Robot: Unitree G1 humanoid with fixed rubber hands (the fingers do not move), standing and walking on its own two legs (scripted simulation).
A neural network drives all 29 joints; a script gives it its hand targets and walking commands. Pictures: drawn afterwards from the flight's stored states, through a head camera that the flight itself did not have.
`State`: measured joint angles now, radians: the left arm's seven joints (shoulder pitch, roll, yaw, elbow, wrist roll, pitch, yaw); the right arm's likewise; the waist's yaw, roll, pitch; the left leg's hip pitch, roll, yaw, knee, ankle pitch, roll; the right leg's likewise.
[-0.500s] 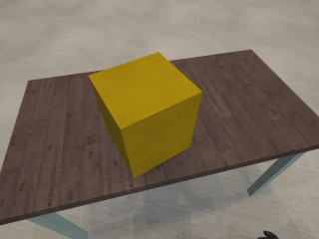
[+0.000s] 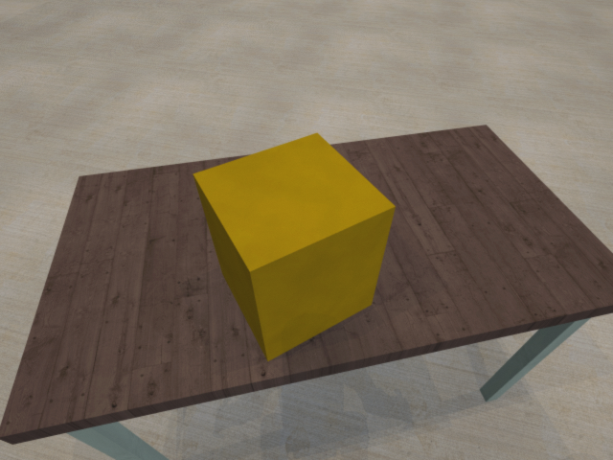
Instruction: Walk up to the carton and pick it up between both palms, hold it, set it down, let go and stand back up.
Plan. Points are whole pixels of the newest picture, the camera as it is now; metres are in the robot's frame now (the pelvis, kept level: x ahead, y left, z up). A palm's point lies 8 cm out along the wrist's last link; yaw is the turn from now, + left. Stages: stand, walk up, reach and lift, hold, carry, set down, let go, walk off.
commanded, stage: stand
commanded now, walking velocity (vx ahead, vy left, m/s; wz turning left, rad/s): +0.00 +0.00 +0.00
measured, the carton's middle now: (292, 247) +0.45 +0.04 +0.01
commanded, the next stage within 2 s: walk up in 0.60 s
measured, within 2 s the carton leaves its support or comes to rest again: neither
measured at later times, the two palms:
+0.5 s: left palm out of the picture +0.07 +0.29 -0.12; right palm out of the picture +0.08 -0.28 -0.11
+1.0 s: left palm out of the picture +0.08 +0.29 -0.12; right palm out of the picture +0.07 -0.32 -0.12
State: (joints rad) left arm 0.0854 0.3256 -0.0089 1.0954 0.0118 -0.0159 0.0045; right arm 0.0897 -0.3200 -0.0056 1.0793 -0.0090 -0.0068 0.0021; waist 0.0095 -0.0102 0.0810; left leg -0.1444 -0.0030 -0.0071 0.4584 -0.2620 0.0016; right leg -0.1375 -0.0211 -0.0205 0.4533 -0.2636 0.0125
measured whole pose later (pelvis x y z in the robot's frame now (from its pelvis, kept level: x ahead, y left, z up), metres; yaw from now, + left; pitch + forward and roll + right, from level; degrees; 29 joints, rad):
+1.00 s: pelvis +0.00 -0.02 -0.01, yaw +4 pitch -3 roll +3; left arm 0.12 0.40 0.06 0.96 0.04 0.02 -0.03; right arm 0.23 -0.34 -0.03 0.98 -0.03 -0.04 -0.03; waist -0.01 -0.08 0.09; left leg -0.19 -0.05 -0.07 0.53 -0.29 -0.02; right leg -0.27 -0.04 0.03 0.68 -0.43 -0.04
